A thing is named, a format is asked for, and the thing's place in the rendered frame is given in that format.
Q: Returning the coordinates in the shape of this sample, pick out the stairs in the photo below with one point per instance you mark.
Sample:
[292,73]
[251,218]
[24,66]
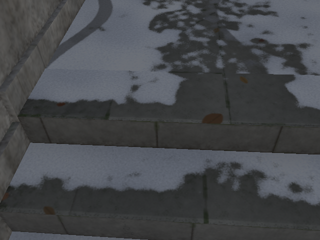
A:
[101,179]

